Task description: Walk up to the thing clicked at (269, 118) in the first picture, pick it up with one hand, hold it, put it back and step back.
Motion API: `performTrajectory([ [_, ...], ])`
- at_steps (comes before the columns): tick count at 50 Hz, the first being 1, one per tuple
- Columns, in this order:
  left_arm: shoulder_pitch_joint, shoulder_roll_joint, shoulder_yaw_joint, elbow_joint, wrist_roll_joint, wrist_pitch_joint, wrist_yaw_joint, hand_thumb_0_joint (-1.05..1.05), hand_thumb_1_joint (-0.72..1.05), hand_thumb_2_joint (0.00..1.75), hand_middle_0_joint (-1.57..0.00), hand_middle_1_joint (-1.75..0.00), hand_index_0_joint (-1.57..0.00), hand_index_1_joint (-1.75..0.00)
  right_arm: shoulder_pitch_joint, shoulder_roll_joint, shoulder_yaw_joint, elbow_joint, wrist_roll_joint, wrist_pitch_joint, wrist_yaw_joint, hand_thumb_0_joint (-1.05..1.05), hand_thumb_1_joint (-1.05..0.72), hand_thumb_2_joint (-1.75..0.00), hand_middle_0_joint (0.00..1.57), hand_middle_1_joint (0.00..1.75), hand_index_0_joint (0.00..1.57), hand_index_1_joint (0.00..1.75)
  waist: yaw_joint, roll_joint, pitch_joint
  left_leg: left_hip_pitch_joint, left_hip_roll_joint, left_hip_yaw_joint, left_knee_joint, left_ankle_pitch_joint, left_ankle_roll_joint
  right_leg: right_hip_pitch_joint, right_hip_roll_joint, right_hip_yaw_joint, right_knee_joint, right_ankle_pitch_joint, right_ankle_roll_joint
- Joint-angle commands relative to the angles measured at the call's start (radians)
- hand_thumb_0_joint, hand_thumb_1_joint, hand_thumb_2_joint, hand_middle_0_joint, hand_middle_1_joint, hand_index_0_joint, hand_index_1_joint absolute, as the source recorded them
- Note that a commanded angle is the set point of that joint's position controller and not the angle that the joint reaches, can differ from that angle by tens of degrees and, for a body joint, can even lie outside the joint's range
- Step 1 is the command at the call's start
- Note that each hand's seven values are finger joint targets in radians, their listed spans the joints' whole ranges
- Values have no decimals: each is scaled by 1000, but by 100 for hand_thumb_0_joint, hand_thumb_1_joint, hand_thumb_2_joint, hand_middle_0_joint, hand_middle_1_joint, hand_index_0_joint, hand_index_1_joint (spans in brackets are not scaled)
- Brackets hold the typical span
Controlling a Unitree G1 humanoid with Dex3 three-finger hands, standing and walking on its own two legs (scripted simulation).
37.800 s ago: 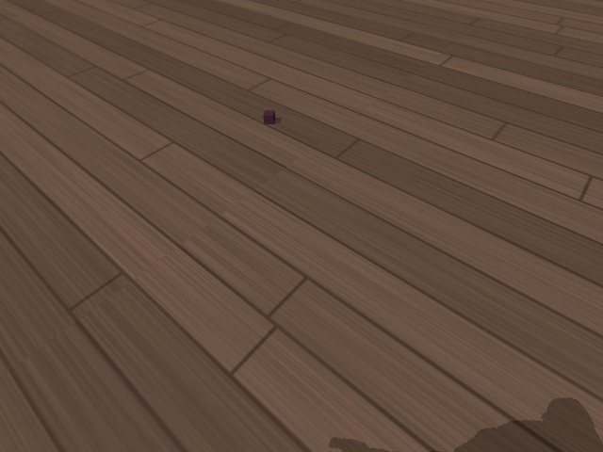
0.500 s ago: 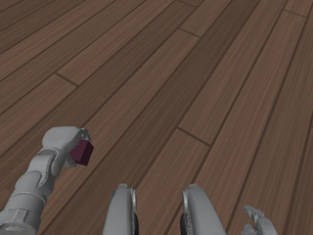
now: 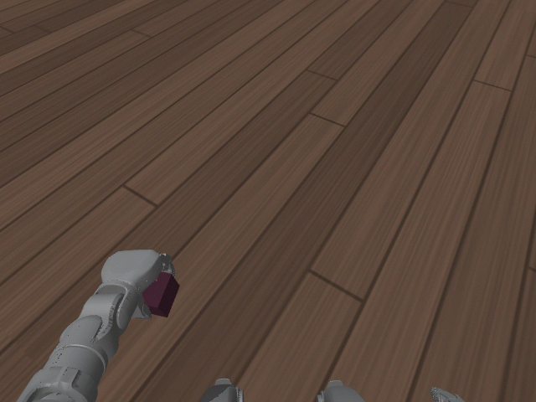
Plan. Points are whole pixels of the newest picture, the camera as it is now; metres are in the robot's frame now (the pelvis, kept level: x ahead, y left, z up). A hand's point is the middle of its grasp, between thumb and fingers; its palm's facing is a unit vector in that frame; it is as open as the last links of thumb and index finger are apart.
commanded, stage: lift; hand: left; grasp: from above
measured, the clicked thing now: (153, 292) +0.34 +0.23 -0.10
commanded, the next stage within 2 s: hold in 0.12 s
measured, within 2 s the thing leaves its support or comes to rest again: neither
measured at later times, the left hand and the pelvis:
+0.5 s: hand (137, 273) +0.33 +0.23 -0.01, palm faces -0.46 -0.02 -0.89, open 8.6 cm; pelvis +0.02 +0.00 +0.04, yaw +0 degrees
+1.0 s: hand (138, 270) +0.33 +0.22 +0.01, palm faces -0.46 -0.02 -0.89, open 8.6 cm; pelvis +0.02 +0.00 +0.05, yaw -1 degrees
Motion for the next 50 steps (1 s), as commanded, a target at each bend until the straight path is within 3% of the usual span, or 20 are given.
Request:
performTrajectory([
  [1,-286,215,84,-157,-18,16,36,0,76,57,-117,-37,-115,-39,12,-153,-56,-99,3,-27,-12,0,-91,-90,20,30,20,30,10,24,-273,313,-59,-10,-229,148,5,156,45,-7,-227,149,-46],
  [5,-304,193,54,-175,-24,16,8,0,77,58,-118,-36,-116,-38,5,-147,-53,-107,3,-20,-15,0,-91,-90,20,30,20,30,5,11,-252,349,-63,-5,-272,175,8,208,43,-2,-277,176,-43],
  [7,-305,209,70,-183,-27,12,1,0,79,58,-119,-36,-117,-38,-1,-148,-55,-109,4,-18,-16,0,-91,-90,20,30,20,30,14,29,-256,379,-65,2,-293,180,7,225,41,2,-296,181,-44],
  [9,-303,186,52,-194,-29,10,-8,0,79,58,-118,-38,-117,-39,-4,-146,-54,-113,5,-17,-17,0,-91,-90,20,30,20,30,11,28,-251,404,-62,0,-312,198,5,241,44,-1,-306,193,-45],
  [11,-304,206,67,-202,-28,8,-10,0,79,58,-117,-38,-117,-39,-8,-150,-55,-114,6,-14,-19,0,-91,-90,20,30,20,30,18,24,-252,428,-60,2,-327,222,4,262,43,-4,-318,210,-46],
  [17,-309,204,62,-215,-23,-5,-37,0,75,56,-112,-41,-113,-40,-27,-152,-54,-121,8,-7,-21,0,-91,-90,20,30,20,30,16,17,-220,459,-64,10,-365,222,5,290,44,-2,-358,208,-46],
  [25,-293,199,62,-240,-33,-7,-63,0,72,57,-109,-41,-110,-40,-41,-153,-57,-129,10,2,-23,0,-90,-90,20,30,20,30,27,5,-219,513,-64,17,-393,302,6,347,46,-3,-385,279,-44],
  [31,-297,200,65,-277,-40,-9,-88,0,75,54,-110,-42,-111,-40,-57,-153,-55,-144,10,11,-26,0,-90,-90,20,30,20,30,29,3,-213,529,-69,24,-414,304,9,372,45,2,-407,285,-41],
  [33,-282,192,57,-280,-40,-8,-92,0,74,56,-111,-40,-112,-39,-71,-148,-49,-154,12,12,-26,0,-90,-90,20,30,20,30,35,10,-181,524,-70,27,-429,267,8,371,44,2,-419,247,-43],
  [36,-282,211,78,-294,-44,-11,-97,0,75,55,-111,-39,-112,-38,-77,-153,-52,-157,13,14,-28,0,-90,-90,20,30,20,30,36,9,-199,541,-68,26,-437,274,9,387,45,0,-422,251,-43],
  [40,-275,191,59,-316,-42,-8,-103,0,71,58,-108,-40,-109,-40,-86,-148,-46,-165,15,18,-30,0,-90,-90,20,30,20,30,37,5,-188,551,-66,22,-449,285,9,383,48,-1,-426,257,-44],
  [46,-267,210,77,-340,-47,-7,-113,0,72,61,-109,-42,-110,-42,-103,-147,-46,-172,16,23,-34,0,-90,-90,20,30,20,30,45,9,-195,576,-74,36,-458,298,13,415,42,5,-449,277,-39],
  [49,-272,182,51,-348,-48,-2,-117,0,71,59,-108,-41,-109,-41,-101,-144,-42,-170,16,26,-36,0,-90,-90,20,30,20,30,31,-13,-186,587,-72,34,-466,305,16,416,43,5,-455,288,-37],
  [50,-262,193,64,-350,-50,-1,-116,0,71,59,-109,-41,-109,-41,-107,-145,-43,-171,17,27,-37,0,-90,-90,20,30,20,30,44,-14,-179,584,-73,35,-472,301,16,422,42,3,-464,282,-36],
])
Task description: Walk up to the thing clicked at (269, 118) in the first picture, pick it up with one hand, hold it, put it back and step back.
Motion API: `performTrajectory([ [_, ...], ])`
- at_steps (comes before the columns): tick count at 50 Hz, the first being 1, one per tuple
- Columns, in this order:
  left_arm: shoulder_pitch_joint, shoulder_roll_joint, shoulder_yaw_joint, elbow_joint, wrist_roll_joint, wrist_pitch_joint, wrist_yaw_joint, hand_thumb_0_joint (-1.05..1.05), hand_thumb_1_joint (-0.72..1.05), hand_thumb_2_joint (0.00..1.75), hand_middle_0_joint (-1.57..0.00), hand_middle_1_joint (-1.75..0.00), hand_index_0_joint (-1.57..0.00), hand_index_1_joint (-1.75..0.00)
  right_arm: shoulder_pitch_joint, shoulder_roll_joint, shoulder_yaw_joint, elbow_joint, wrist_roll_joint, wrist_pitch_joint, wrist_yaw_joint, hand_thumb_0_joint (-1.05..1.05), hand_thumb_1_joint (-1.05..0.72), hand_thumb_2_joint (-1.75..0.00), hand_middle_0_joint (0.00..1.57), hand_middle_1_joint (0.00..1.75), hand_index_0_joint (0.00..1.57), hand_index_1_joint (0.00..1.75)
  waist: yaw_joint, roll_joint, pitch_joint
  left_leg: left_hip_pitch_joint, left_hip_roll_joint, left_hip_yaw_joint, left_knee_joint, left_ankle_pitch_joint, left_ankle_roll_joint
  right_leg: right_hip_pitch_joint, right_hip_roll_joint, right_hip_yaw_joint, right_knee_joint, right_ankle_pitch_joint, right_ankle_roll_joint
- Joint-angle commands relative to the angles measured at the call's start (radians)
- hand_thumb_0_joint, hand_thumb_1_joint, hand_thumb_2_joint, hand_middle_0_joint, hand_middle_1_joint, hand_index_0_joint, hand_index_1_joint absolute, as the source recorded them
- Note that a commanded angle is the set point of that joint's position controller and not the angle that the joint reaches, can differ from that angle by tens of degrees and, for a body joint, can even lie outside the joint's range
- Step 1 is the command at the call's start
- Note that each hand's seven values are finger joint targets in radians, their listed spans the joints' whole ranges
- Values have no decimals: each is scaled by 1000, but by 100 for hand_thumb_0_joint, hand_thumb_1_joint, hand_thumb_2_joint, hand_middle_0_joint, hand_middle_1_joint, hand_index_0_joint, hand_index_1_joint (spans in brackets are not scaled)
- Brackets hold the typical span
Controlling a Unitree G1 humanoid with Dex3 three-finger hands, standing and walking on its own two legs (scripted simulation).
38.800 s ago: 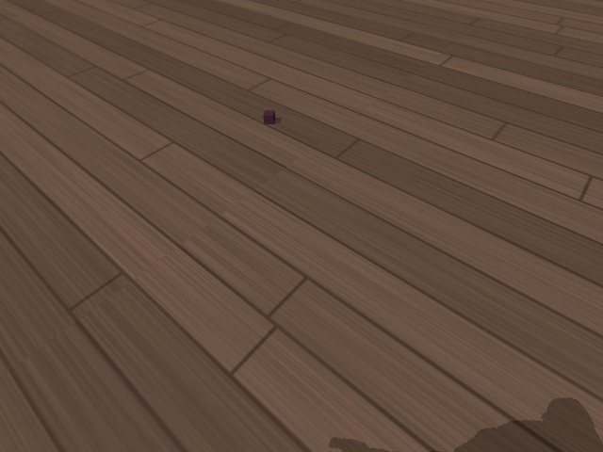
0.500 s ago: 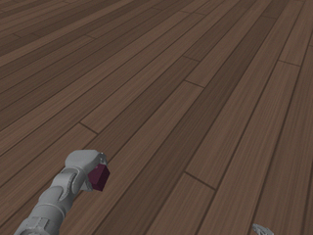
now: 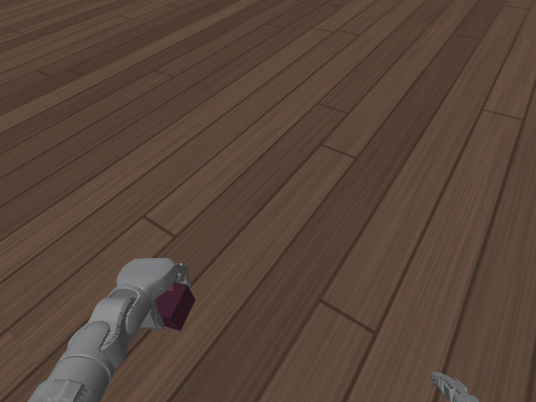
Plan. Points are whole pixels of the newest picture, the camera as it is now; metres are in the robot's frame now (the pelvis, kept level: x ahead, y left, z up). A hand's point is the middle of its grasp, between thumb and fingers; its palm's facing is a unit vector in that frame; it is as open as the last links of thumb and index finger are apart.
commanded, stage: hold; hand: left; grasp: from above
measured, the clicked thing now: (168, 303) +0.31 +0.21 -0.07
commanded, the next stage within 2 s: crouch in 1.12 s
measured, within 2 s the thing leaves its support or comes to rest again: neither
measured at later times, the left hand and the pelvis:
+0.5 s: hand (153, 304) +0.29 +0.22 -0.02, palm faces -0.46 -0.03 -0.89, open 8.6 cm; pelvis +0.00 +0.00 +0.01, yaw +0 degrees
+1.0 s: hand (152, 306) +0.28 +0.22 -0.02, palm faces -0.46 -0.03 -0.89, open 8.6 cm; pelvis +0.00 +0.00 +0.01, yaw +0 degrees
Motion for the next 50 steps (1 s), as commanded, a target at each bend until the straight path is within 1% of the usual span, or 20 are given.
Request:
performTrajectory([
  [1,-324,217,116,-201,-15,2,37,0,70,59,-108,-41,-109,-40,-65,-138,-46,-128,1,-33,-16,0,-90,-90,20,30,20,30,3,-20,-251,187,-60,-2,-96,179,23,53,52,-18,-125,173,-30],
  [4,-342,211,106,-212,-17,4,32,0,70,59,-107,-42,-108,-42,-75,-135,-43,-130,1,-30,-16,0,-90,-90,20,30,20,30,1,3,-246,192,-55,-6,-109,176,18,57,57,-24,-127,159,-34],
  [6,-308,198,100,-203,-17,6,29,0,70,57,-107,-41,-108,-40,-81,-134,-40,-140,4,-28,-18,0,-90,-90,20,30,20,30,3,-1,-216,189,-56,-2,-123,148,20,52,55,-21,-141,134,-35],
  [8,-338,211,103,-232,-21,3,22,0,69,56,-105,-42,-107,-41,-87,-135,-41,-140,4,-28,-18,0,-90,-90,20,30,20,30,4,-8,-226,195,-57,-3,-130,137,21,65,55,-21,-150,121,-34],
  [11,-306,213,109,-232,-26,3,14,0,69,58,-106,-41,-107,-41,-98,-135,-41,-147,6,-26,-20,0,-90,-90,20,30,20,30,11,-5,-218,211,-56,-4,-140,153,19,71,55,-22,-155,131,-37],
  [13,-317,201,99,-239,-25,4,9,0,67,58,-105,-41,-106,-40,-90,-131,-37,-142,3,-25,-21,0,-90,-90,20,30,20,30,3,-12,-226,215,-54,-4,-139,170,21,77,56,-21,-154,152,-34],
  [21,-314,222,119,-266,-28,5,7,0,69,59,-107,-40,-107,-40,-108,-130,-34,-151,8,-24,-22,0,-90,-90,20,30,20,30,15,4,-212,229,-56,-1,-166,151,21,100,53,-20,-180,129,-37],
  [27,-285,210,108,-279,-33,0,-10,0,66,59,-105,-40,-105,-40,-120,-129,-33,-158,9,-20,-24,0,-90,-90,20,30,20,30,20,3,-196,245,-54,-5,-181,160,19,107,55,-23,-189,131,-40],
  [28,-291,229,126,-271,-35,-2,-10,0,67,58,-106,-40,-106,-40,-120,-134,-35,-154,9,-20,-25,0,-90,-90,20,30,20,30,16,5,-197,250,-54,-2,-184,154,19,108,55,-22,-192,125,-40],
  [30,-294,200,97,-285,-37,-5,-14,0,67,56,-106,-41,-107,-41,-132,-125,-31,-160,8,-21,-25,0,-90,-90,20,30,20,30,12,-13,-193,255,-55,-4,-183,156,21,108,53,-21,-199,129,-37],
  [32,-280,226,127,-287,-40,-3,-10,0,69,58,-106,-42,-107,-41,-125,-127,-29,-159,8,-20,-27,0,-90,-90,20,30,20,30,21,-8,-198,253,-59,-2,-184,156,23,115,50,-18,-204,132,-35],
  [33,-263,216,121,-275,-45,-5,-10,0,69,60,-108,-40,-108,-40,-133,-127,-28,-160,11,-19,-25,0,-90,-90,20,30,20,30,21,-6,-180,254,-57,-1,-192,149,21,114,51,-19,-206,122,-38],
  [34,-278,192,96,-279,-43,-7,-13,0,69,59,-107,-41,-108,-41,-129,-127,-28,-160,9,-17,-26,0,-90,-90,20,30,20,30,8,-8,-179,258,-54,-2,-191,146,21,101,54,-20,-204,122,-37],
  [38,-254,227,129,-264,-35,-14,-4,0,71,59,-110,-40,-110,-40,-142,-124,-26,-161,9,-12,-28,0,-90,-90,20,30,20,30,21,-8,-168,252,-59,-2,-196,132,22,104,49,-18,-214,104,-36],
  [40,-294,224,121,-303,-33,-19,-1,0,70,59,-109,-41,-109,-40,-141,-123,-27,-156,6,-10,-29,0,-90,-90,20,30,20,30,19,-14,-212,269,-61,-2,-186,170,24,124,48,-17,-207,145,-33],
  [41,-307,240,134,-296,-34,-19,5,0,71,60,-108,-42,-109,-42,-133,-125,-26,-155,7,-8,-30,0,-90,-90,20,30,20,30,12,-9,-211,268,-61,-1,-185,169,25,123,48,-15,-207,147,-31],
  [44,-277,208,116,-256,-30,-17,12,0,71,58,-108,-41,-109,-40,-134,-123,-27,-148,7,-5,-31,0,-90,-90,20,30,20,30,9,-17,-197,272,-60,1,-185,173,24,113,48,-15,-208,152,-31],
  [45,-307,213,114,-266,-29,-15,15,0,70,57,-107,-42,-109,-41,-127,-124,-27,-148,7,-3,-32,0,-90,-90,20,30,20,30,5,-17,-210,270,-60,-1,-183,179,24,113,50,-17,-205,159,-31],
  [46,-297,242,145,-264,-29,-17,19,0,70,58,-107,-42,-108,-41,-133,-127,-30,-148,8,-2,-31,0,-90,-90,20,30,20,30,19,-2,-209,270,-60,0,-187,177,21,120,50,-19,-205,150,-34],
  [50,-286,209,113,-272,-29,-10,18,0,68,57,-106,-42,-107,-42,-136,-125,-31,-149,8,3,-28,0,-90,-90,20,30,20,30,16,-8,-207,277,-55,-4,-192,193,19,128,54,-24,-205,164,-37],
])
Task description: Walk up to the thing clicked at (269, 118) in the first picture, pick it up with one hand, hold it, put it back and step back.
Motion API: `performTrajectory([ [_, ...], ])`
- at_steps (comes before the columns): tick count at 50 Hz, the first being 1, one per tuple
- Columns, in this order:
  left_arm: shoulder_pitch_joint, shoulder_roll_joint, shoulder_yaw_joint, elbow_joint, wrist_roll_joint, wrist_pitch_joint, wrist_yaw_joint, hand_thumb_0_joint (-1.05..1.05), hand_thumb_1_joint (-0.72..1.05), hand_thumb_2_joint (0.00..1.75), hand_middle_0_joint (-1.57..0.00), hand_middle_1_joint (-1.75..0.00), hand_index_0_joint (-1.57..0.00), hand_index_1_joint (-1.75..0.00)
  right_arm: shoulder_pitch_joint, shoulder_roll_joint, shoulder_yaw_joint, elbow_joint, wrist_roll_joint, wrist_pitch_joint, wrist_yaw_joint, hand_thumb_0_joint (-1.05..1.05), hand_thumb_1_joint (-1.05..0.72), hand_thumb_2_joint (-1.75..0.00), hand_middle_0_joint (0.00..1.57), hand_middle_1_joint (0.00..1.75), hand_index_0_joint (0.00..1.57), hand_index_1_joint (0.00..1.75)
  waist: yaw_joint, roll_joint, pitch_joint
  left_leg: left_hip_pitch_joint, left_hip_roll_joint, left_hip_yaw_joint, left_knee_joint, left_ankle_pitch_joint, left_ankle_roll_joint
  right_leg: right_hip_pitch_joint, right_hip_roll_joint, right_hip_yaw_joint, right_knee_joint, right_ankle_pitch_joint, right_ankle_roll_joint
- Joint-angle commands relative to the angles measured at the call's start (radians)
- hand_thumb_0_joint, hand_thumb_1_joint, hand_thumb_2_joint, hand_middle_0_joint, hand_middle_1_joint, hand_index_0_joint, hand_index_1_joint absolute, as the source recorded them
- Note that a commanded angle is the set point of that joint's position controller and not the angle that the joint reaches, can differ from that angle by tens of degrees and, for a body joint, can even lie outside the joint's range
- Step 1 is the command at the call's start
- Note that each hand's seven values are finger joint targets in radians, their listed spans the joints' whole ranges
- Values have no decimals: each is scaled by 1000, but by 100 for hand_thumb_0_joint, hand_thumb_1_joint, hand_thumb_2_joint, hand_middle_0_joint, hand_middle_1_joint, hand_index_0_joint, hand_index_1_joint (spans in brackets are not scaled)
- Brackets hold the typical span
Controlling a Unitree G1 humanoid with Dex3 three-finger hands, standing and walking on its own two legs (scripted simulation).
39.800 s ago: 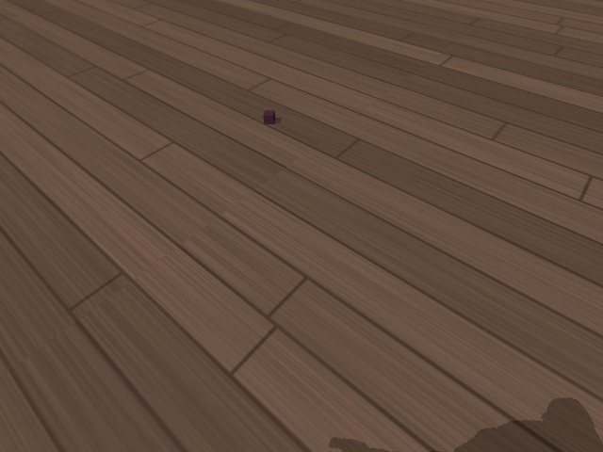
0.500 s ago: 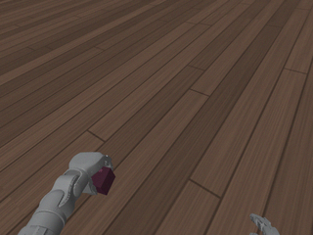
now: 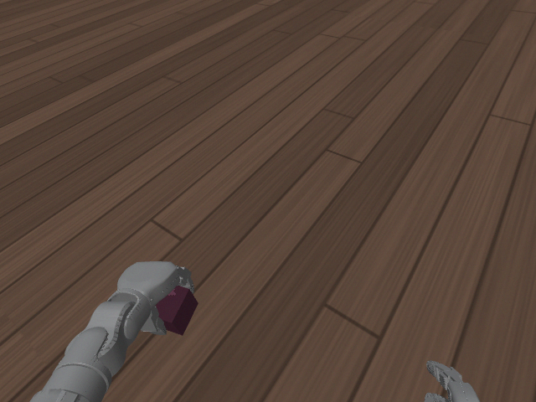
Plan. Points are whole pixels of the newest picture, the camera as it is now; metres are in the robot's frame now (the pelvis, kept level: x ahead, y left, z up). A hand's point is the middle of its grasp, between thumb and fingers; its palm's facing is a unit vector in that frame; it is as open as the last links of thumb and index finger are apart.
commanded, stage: hold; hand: left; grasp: from above
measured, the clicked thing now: (170, 307) +0.30 +0.21 -0.06
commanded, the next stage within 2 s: crouch in 0.12 s
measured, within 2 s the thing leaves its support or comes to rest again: neither
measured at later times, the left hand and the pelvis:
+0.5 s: hand (162, 315) +0.29 +0.23 -0.07, palm faces -0.47 -0.02 -0.88, open 8.7 cm; pelvis +0.00 +0.00 -0.01, yaw +1 degrees
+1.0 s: hand (187, 335) +0.34 +0.25 -0.30, palm faces -0.41 +0.06 -0.91, open 8.6 cm; pelvis -0.04 +0.01 -0.18, yaw +0 degrees
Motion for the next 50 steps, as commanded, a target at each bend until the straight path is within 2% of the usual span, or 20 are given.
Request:
performTrajectory([
  [1,-317,191,93,-176,-14,6,48,0,69,59,-108,-41,-108,-41,-93,-126,-43,-139,0,-34,-11,0,-90,-90,20,30,20,30,-6,-26,-225,144,-52,-7,-72,126,27,8,54,-24,-102,108,-30],
  [3,-290,207,114,-170,-18,8,47,0,66,58,-106,-40,-106,-40,-90,-129,-48,-139,3,-29,-9,0,-90,-90,20,30,20,30,4,-14,-229,147,-53,-4,-73,141,25,16,52,-24,-102,118,-32],
  [4,-317,196,95,-173,-14,9,44,0,66,58,-105,-41,-106,-41,-84,-128,-46,-137,1,-28,-10,0,-90,-90,20,30,20,30,-11,-33,-231,145,-52,-5,-69,138,28,11,52,-23,-102,122,-29],
  [6,-312,211,100,-170,-14,6,41,0,66,57,-105,-40,-106,-40,-92,-128,-46,-142,3,-27,-10,0,-90,-90,20,30,20,30,1,-12,-219,143,-54,-5,-76,131,25,10,51,-22,-105,112,-33],
  [10,-304,201,105,-189,-16,-2,45,0,66,59,-106,-40,-106,-40,-89,-126,-48,-147,2,-23,-9,0,-90,-90,20,30,20,30,-1,-19,-238,153,-55,-4,-69,131,27,20,49,-20,-108,112,-29],
  [11,-311,203,107,-183,-16,-2,51,0,70,53,-106,-48,-109,-47,-90,-125,-46,-145,2,-22,-9,0,-93,-91,20,30,20,30,-2,-31,-235,147,-56,-7,-70,141,27,21,50,-23,-102,120,-30],
  [12,-318,212,116,-197,-6,-2,57,0,62,54,-98,-46,-101,-44,-83,-126,-49,-142,1,-20,-8,0,-88,-90,20,30,20,30,-1,-5,-255,160,-56,-2,-66,154,25,24,49,-20,-97,137,-31],
  [14,-320,206,117,-183,-2,-2,70,0,61,56,-98,-45,-100,-44,-78,-126,-50,-137,2,-17,-10,0,-89,-90,20,30,20,30,-4,-27,-257,156,-57,-3,-54,177,28,18,48,-21,-92,163,-26],
  [18,-283,176,106,-95,12,-10,108,0,65,62,-104,-44,-104,-44,-65,-130,-55,-126,-1,-8,-3,0,-89,-90,20,30,20,30,-14,-46,-211,113,-55,-6,-48,138,24,-18,49,-26,-81,121,-31],
  [24,-333,173,105,26,73,-61,199,0,65,64,-105,-44,-104,-45,-40,-131,-65,-99,-22,3,13,0,-90,-90,20,30,20,30,-38,-58,-220,-1,-64,-9,62,88,25,-140,37,-19,-3,91,-26],
  [27,-364,153,95,112,113,-82,256,0,66,63,-106,-45,-106,-45,-4,-141,-81,-76,-37,5,27,0,-90,-90,20,30,20,30,-56,-53,-271,-85,-61,-11,176,82,18,-238,40,-22,105,90,-30],
  [29,-411,179,120,149,149,-85,309,0,68,63,-108,-46,-108,-46,20,-144,-90,-67,-51,4,37,0,-90,-90,20,30,20,30,-53,-23,-329,-164,-58,-18,261,72,13,-313,40,-27,186,78,-36],
  [32,-445,153,109,235,187,-88,377,0,69,57,-108,-43,-109,-43,55,-153,-104,-61,-64,0,51,0,-91,-90,20,30,20,30,-72,-24,-365,-291,-52,-22,383,39,17,-445,43,-32,294,46,-38],
  [36,-530,164,117,298,223,-85,449,0,70,52,-109,-40,-110,-40,80,-170,-120,-50,-79,-19,58,0,-91,-90,20,30,20,30,-76,21,-477,-422,-48,-35,525,-29,20,-612,46,-44,443,-30,-47],
  [39,-596,169,127,332,227,-60,491,0,72,48,-110,-37,-111,-36,97,-177,-126,-31,-89,-37,52,0,-91,-90,20,30,20,30,-84,43,-556,-506,-41,-48,618,-43,23,-716,51,-59,548,-54,-56],
  [40,-629,172,129,353,225,-55,501,0,70,50,-110,-35,-110,-35,102,-180,-127,-21,-94,-44,50,0,-90,-90,20,30,20,30,-97,45,-563,-547,-37,-59,647,-68,23,-768,54,-66,587,-74,-58],
  [44,-678,201,147,393,226,-37,515,0,70,50,-111,-34,-111,-34,116,-191,-130,-9,-105,-73,44,0,-91,-90,20,30,20,30,-100,66,-633,-687,-34,-79,753,-165,24,-909,46,-71,713,-147,-59],
  [48,-680,237,176,455,223,-20,499,0,65,48,-105,-34,-106,-33,115,-200,-129,5,-116,-94,48,0,-90,-90,20,30,20,30,-103,76,-669,-783,-28,-108,832,-202,19,-1038,41,-82,825,-190,-57],
  [49,-728,252,177,415,221,-28,491,0,65,50,-105,-36,-106,-35,114,-199,-130,1,-118,-98,50,0,-90,-90,20,30,20,30,-104,97,-700,-797,-28,-110,852,-222,17,-1063,42,-86,851,-205,-58],
  [50,-724,260,181,441,224,-30,480,0,64,53,-105,-37,-105,-37,122,-202,-130,8,-120,-101,52,0,-90,-90,20,30,20,30,-117,82,-704,-824,-28,-111,885,-223,21,-1087,43,-89,873,-206,-57],
])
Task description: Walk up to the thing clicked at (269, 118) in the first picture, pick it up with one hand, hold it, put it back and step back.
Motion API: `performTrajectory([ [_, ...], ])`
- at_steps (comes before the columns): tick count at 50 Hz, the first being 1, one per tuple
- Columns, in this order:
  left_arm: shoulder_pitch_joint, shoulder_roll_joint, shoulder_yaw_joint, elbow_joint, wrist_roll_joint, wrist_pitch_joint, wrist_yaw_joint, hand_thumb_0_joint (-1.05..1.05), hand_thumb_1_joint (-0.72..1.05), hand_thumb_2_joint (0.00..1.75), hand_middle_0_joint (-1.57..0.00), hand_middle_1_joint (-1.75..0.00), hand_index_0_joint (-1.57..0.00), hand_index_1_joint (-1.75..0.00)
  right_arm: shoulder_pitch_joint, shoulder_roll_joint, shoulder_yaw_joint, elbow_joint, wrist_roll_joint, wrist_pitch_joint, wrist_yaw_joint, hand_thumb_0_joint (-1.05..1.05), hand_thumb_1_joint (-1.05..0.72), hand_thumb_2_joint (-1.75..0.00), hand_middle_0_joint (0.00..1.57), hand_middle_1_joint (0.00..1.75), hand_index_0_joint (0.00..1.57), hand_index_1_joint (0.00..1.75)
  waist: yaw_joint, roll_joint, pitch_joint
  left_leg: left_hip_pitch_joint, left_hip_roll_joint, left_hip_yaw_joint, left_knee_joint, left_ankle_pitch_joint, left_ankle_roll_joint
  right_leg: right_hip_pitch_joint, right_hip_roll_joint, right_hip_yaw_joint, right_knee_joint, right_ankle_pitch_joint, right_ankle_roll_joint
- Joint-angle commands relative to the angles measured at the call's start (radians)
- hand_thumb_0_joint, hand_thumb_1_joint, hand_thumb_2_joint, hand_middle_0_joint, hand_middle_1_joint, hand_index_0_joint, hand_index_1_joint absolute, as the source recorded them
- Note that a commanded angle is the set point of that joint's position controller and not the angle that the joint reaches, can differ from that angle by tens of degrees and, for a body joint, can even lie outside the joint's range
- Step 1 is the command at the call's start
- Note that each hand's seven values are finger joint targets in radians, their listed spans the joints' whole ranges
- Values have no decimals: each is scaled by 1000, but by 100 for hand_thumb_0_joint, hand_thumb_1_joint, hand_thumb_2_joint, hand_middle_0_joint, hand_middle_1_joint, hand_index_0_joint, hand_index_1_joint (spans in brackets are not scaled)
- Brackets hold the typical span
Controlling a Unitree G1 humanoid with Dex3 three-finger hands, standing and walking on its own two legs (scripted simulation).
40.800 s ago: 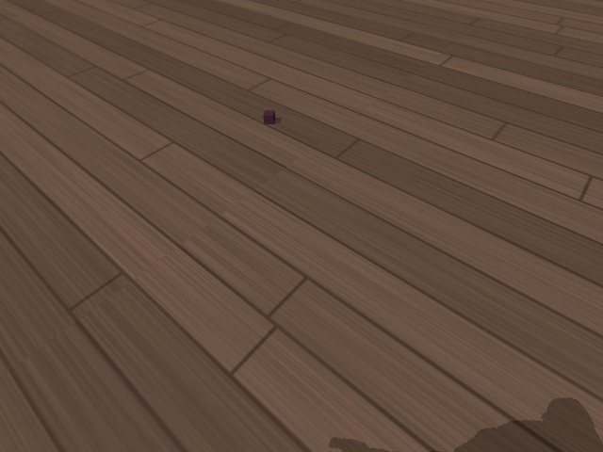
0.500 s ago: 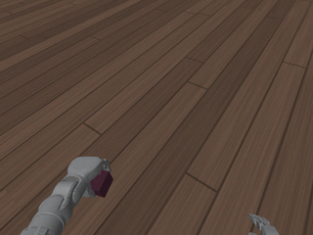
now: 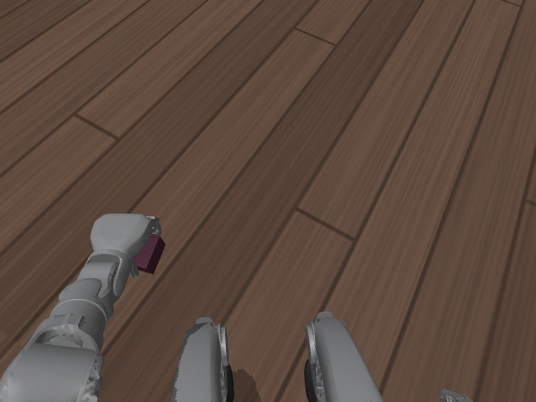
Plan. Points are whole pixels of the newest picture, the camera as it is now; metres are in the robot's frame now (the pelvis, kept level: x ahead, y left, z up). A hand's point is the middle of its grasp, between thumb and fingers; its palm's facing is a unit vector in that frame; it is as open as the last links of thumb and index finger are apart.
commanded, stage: crouch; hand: left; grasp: from above
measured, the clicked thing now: (140, 251) +0.40 +0.23 -0.15
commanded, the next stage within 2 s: lower in 1.16 s
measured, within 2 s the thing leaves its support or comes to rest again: neither
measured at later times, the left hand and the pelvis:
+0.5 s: hand (150, 268) +0.41 +0.26 -0.31, palm faces -0.43 +0.03 -0.90, open 8.6 cm; pelvis -0.02 -0.01 -0.15, yaw -3 degrees
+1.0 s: hand (156, 273) +0.41 +0.26 -0.38, palm faces -0.46 +0.02 -0.89, open 8.7 cm; pelvis -0.03 -0.01 -0.23, yaw -5 degrees
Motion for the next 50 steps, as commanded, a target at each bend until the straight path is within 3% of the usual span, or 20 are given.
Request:
performTrajectory([
  [1,-332,279,82,-129,-11,0,18,0,65,52,-105,-38,-106,-37,64,-188,-59,-76,-9,-45,-9,0,-91,-90,20,30,20,30,9,86,-512,305,-44,-21,-102,75,8,26,31,-60,-84,96,-79],
  [3,-324,271,87,-90,-12,-13,5,0,66,56,-105,-42,-106,-41,72,-188,-54,-72,-16,-54,0,0,-91,-90,20,30,20,30,-13,61,-483,212,-48,-26,-54,20,12,-37,28,-63,-44,56,-77],
  [6,-364,305,111,-116,-11,-38,3,0,67,55,-104,-44,-107,-42,80,-197,-52,-69,-22,-66,13,0,-91,-90,20,30,20,30,-14,103,-540,195,-46,-55,-11,-12,7,-126,26,-78,32,26,-81],
  [9,-424,342,129,-170,-7,-67,9,0,72,57,-108,-45,-110,-43,91,-193,-49,-61,-31,-76,28,0,-91,-90,20,30,20,30,-25,121,-600,149,-50,-38,76,21,11,-159,32,-80,86,53,-82],
  [10,-376,318,122,-124,-3,-69,10,0,72,59,-109,-46,-111,-44,95,-192,-48,-56,-34,-79,35,0,-91,-90,20,30,20,30,-24,116,-598,145,-49,-34,102,41,13,-178,30,-78,101,66,-81],
  [11,-425,355,138,-163,3,-79,17,0,72,61,-109,-46,-111,-45,101,-193,-45,-49,-37,-80,38,0,-91,-90,20,30,20,30,-26,141,-617,118,-51,-24,129,49,15,-190,34,-79,115,72,-80],
  [14,-465,362,144,-171,18,-90,31,0,72,62,-108,-48,-110,-47,110,-197,-43,-36,-48,-85,54,0,-91,-90,20,30,20,30,-31,188,-647,133,-45,-37,174,84,9,-254,30,-89,178,89,-82],
  [23,-490,422,178,-87,47,-96,50,0,66,61,-106,-46,-107,-45,118,-205,-31,-17,-67,-85,87,0,-92,-91,20,30,20,30,-38,207,-628,17,-44,-15,301,74,13,-319,37,-103,277,96,-80],
  [24,-435,387,165,-9,44,-85,45,0,65,61,-105,-46,-106,-45,104,-209,-29,-22,-68,-84,90,0,-92,-91,20,30,20,30,-39,190,-590,-7,-43,-23,303,57,11,-346,35,-107,292,78,-80],
  [26,-510,437,184,-105,37,-95,41,0,67,64,-106,-48,-107,-47,112,-207,-35,-20,-72,-84,96,0,-92,-91,20,30,20,30,-43,212,-618,0,-39,-20,331,75,15,-346,38,-108,311,105,-80],
  [27,-458,414,173,-14,42,-85,34,0,67,64,-106,-48,-107,-47,106,-213,-30,-22,-70,-83,97,0,-92,-91,20,30,20,30,-39,196,-596,-14,-40,-20,339,69,15,-361,38,-108,319,94,-79],
  [28,-483,397,157,-42,31,-90,29,0,67,60,-105,-49,-107,-47,96,-207,-33,-28,-71,-84,103,0,-92,-91,20,30,20,30,-52,203,-584,-43,-40,-19,346,49,15,-364,38,-109,329,86,-79],
  [29,-526,436,177,-98,30,-100,29,0,65,63,-104,-48,-105,-47,109,-216,-35,-19,-74,-82,104,0,-92,-91,20,30,20,30,-54,201,-608,-54,-39,-14,368,67,19,-352,43,-111,335,112,-76],
  [32,-481,459,199,-45,33,-107,22,0,65,61,-105,-47,-106,-46,113,-211,-26,-17,-77,-78,111,0,-92,-91,20,30,20,30,-47,181,-593,-95,-41,-8,404,79,21,-348,45,-109,359,117,-74],
  [36,-506,493,214,-46,45,-127,23,0,62,61,-101,-48,-103,-47,99,-216,-25,-15,-81,-72,116,0,-92,-91,20,30,20,30,-42,186,-581,-131,-38,-8,435,45,21,-389,51,-114,387,85,-76],
  [38,-534,477,198,-28,49,-137,26,0,62,60,-101,-48,-103,-47,91,-217,-22,-10,-84,-72,120,0,-92,-91,20,30,20,30,-51,210,-568,-149,-39,-12,442,22,19,-423,53,-118,412,67,-79],
  [42,-522,512,226,-20,64,-151,36,0,62,61,-101,-50,-103,-48,103,-225,-22,-3,-90,-69,124,0,-92,-91,20,30,20,30,-42,210,-589,-141,-39,-13,471,52,17,-434,54,-127,444,89,-80],
  [44,-512,469,199,33,68,-150,38,0,61,63,-101,-50,-102,-49,99,-225,-15,0,-92,-69,128,0,-92,-91,20,30,20,30,-53,213,-567,-159,-41,-16,477,33,16,-464,55,-130,458,69,-78],
  [45,-564,508,214,5,68,-156,44,0,62,62,-100,-52,-102,-50,100,-228,-19,7,-92,-70,128,0,-92,-91,20,30,20,30,-58,219,-565,-173,-40,-13,487,20,18,-476,57,-131,463,62,-81],
  [50,-581,522,211,56,73,-157,56,0,60,59,-98,-49,-100,-48,81,-232,-8,11,-93,-74,126,0,-92,-91,20,30,20,30,-52,218,-546,-223,-42,-11,510,-31,20,-512,57,-133,488,13,-82],
])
